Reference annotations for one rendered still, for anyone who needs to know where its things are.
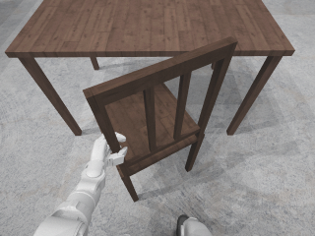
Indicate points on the robot left upper arm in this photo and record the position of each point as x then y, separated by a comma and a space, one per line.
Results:
58, 226

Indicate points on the robot right thigh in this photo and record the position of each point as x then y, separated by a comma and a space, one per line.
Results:
194, 228

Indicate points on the table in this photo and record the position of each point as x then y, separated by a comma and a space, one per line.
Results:
147, 28

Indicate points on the chair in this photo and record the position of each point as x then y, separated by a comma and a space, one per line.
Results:
140, 107

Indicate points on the right robot shin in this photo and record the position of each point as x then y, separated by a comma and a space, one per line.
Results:
191, 219

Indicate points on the robot left forearm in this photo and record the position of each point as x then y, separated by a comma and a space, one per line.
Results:
83, 200

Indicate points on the robot left hand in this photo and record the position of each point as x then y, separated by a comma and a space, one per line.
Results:
101, 149

